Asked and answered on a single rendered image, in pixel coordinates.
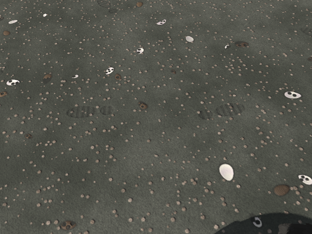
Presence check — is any right robot hand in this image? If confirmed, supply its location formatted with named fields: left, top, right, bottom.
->
left=278, top=223, right=312, bottom=234

